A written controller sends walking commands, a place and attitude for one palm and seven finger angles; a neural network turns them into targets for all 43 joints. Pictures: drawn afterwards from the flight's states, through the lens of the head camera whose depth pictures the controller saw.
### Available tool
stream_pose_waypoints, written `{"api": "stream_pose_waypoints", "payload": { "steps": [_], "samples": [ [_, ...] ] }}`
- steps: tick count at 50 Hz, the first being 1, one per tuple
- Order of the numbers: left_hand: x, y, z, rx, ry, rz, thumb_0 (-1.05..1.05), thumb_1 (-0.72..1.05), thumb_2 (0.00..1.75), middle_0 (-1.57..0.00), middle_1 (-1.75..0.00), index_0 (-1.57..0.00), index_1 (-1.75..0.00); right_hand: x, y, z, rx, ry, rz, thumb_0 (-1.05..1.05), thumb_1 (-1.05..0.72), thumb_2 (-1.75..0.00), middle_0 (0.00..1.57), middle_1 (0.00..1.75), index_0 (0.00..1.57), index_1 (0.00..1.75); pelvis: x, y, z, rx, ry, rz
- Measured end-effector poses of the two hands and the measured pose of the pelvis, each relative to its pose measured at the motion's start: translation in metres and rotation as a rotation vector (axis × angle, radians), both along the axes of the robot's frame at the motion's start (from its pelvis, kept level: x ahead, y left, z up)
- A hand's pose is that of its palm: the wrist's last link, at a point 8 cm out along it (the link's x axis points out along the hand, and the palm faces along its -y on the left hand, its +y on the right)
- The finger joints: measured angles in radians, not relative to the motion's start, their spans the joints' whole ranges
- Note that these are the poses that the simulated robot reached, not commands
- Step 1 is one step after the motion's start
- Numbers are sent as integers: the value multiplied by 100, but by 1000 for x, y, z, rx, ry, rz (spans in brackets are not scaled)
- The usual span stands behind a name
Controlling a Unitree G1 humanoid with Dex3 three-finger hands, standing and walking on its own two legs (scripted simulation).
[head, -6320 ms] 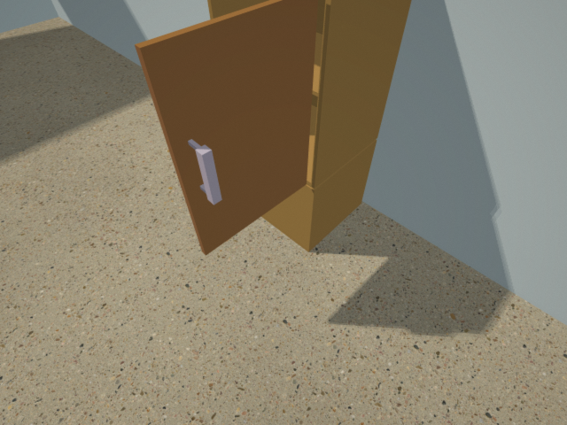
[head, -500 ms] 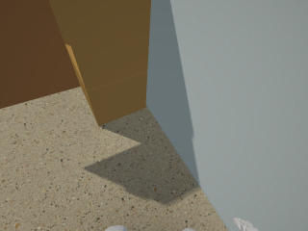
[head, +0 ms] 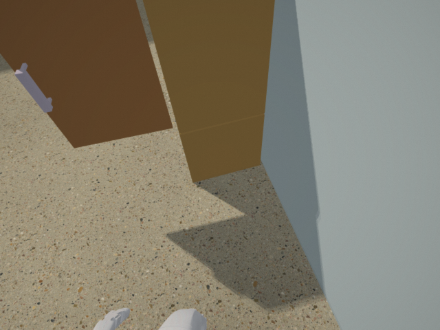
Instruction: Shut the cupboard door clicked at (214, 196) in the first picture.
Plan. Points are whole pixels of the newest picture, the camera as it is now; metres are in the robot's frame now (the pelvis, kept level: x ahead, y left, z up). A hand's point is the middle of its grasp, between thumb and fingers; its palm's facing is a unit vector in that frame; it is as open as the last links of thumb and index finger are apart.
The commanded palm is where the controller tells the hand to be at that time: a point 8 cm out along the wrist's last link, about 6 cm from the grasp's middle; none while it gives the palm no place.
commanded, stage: turn to face it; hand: left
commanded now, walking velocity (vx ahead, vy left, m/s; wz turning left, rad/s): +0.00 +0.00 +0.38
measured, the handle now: (36, 88) +0.80 +0.62 -0.03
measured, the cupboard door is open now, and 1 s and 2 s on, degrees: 87 87 87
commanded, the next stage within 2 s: take the last steps up to it in 0.22 s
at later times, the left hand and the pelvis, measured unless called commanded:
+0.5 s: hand out of the picture +0.01 +0.24 -0.17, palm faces +0.22 -0.95 -0.22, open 7.4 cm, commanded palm none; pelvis +0.00 +0.03 +0.01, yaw +10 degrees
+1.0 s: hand out of the picture -0.01 +0.20 -0.16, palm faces +0.41 -0.89 -0.19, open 7.4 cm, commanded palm none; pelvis +0.11 +0.07 +0.00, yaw +19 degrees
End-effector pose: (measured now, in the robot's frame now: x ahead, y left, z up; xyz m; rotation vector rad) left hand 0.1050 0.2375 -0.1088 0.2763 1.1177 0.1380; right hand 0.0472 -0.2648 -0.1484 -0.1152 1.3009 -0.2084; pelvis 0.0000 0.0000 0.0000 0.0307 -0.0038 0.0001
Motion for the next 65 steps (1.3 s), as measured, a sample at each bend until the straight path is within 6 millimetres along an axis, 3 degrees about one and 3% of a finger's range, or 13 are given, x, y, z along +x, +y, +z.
{"api": "stream_pose_waypoints", "payload": {
  "steps": [7,12,16,25,32,36,41,45,53,56,58,62,65],
  "samples": [
    [-57,1,-15,-52,83,125,1,91,89,-20,-30,-20,-30,47,9,15,-20,-35,127,1,-91,-90,20,30,19,30,2,0,3,9,0,76],
    [-103,23,-40,-84,162,225,1,91,89,-21,-30,-20,-30,88,37,20,-58,-112,229,1,-91,-90,20,30,19,30,3,17,-9,-23,2,120],
    [-126,41,-49,-86,229,287,1,91,89,-20,-30,-20,-30,102,59,27,-77,-151,291,1,-91,-90,20,30,20,30,1,25,-10,-24,-1,144],
    [-115,48,-26,-86,168,303,1,91,89,-20,-30,-20,-30,83,77,27,-27,-111,314,1,-91,-90,20,30,20,30,2,28,5,-49,4,179],
    [-78,33,-17,-52,61,283,1,91,89,-20,-30,-20,-30,51,55,-2,27,6,274,1,-91,-90,21,30,20,30,18,13,-5,-14,5,215],
    [-82,20,-12,-46,43,343,1,91,89,-20,-30,-20,-30,53,43,-10,29,91,298,1,-91,-90,20,30,20,30,32,12,-4,-9,-15,254],
    [-104,4,-7,-87,156,400,1,91,89,-20,-30,-20,-30,90,48,6,27,78,304,1,-91,-90,20,30,20,30,58,21,10,12,-2,273],
    [-120,-2,-9,-130,251,453,1,91,89,-20,-30,-20,-30,133,68,12,21,51,345,1,-91,-90,20,30,19,30,79,37,12,18,12,299],
    [-142,24,-31,-206,425,579,1,90,89,-20,-30,-20,-30,248,166,5,22,-60,503,1,-92,-90,20,30,19,30,128,100,-9,-3,21,347],
    [-133,52,-49,-223,474,581,1,90,89,-20,-30,-20,-30,281,203,-2,12,-157,516,1,-91,-90,20,30,19,30,144,128,-24,-22,11,351],
    [-110,77,-52,-203,453,566,1,91,89,-20,-30,-20,-30,288,220,1,16,-172,508,1,-91,-90,20,30,19,30,154,138,-22,-11,5,335],
    [-36,130,-43,-149,305,505,1,91,89,-20,-30,-20,-30,285,241,7,35,-150,466,0,-92,-90,20,30,20,30,175,156,-10,-2,8,311],
    [28,161,-31,-112,181,450,1,91,89,-20,-30,-20,-30,286,238,12,19,-141,410,-1,-95,-90,20,30,20,30,191,168,-2,6,10,297]
  ]
}}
